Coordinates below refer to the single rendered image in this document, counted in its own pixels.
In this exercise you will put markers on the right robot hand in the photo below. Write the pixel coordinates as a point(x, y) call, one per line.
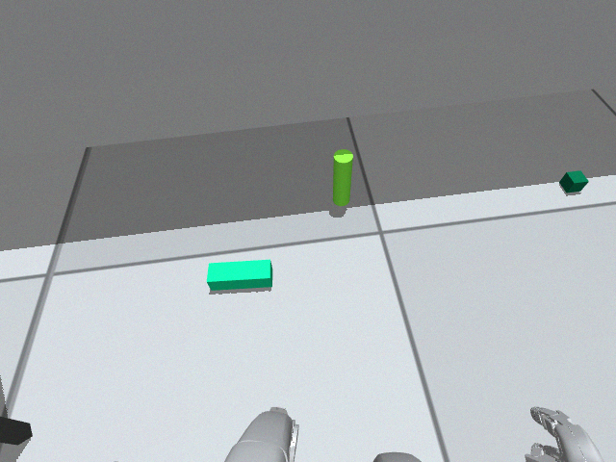
point(574, 444)

